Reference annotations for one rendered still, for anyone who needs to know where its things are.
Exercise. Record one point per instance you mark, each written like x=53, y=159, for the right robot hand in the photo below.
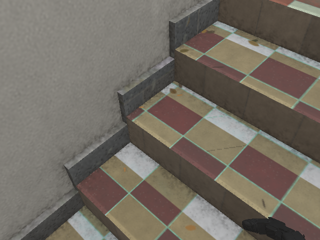
x=273, y=228

